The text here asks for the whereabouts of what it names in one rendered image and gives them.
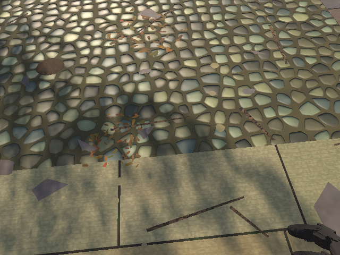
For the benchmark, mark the right robot hand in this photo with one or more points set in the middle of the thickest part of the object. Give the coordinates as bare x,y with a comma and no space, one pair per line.
320,234

